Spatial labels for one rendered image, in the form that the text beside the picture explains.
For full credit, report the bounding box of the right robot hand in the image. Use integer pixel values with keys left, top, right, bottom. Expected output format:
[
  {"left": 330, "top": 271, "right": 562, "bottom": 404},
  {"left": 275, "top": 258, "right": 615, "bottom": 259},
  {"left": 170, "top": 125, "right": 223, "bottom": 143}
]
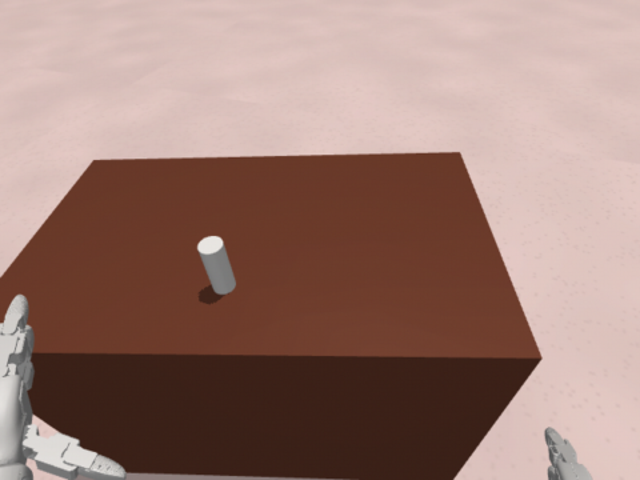
[{"left": 545, "top": 427, "right": 593, "bottom": 480}]

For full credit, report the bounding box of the can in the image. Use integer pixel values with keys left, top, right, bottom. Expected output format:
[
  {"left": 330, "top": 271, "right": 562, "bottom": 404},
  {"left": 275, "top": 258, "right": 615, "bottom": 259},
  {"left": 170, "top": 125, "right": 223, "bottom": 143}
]
[{"left": 197, "top": 236, "right": 236, "bottom": 295}]

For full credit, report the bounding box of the left robot hand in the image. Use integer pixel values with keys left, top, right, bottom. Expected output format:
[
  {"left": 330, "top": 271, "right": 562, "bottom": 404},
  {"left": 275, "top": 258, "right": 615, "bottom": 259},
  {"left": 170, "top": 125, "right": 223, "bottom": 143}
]
[{"left": 0, "top": 294, "right": 126, "bottom": 480}]

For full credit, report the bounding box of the left robot arm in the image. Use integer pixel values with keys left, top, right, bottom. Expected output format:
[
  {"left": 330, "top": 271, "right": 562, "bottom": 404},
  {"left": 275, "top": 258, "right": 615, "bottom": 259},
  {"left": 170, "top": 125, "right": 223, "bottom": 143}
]
[{"left": 0, "top": 463, "right": 33, "bottom": 480}]

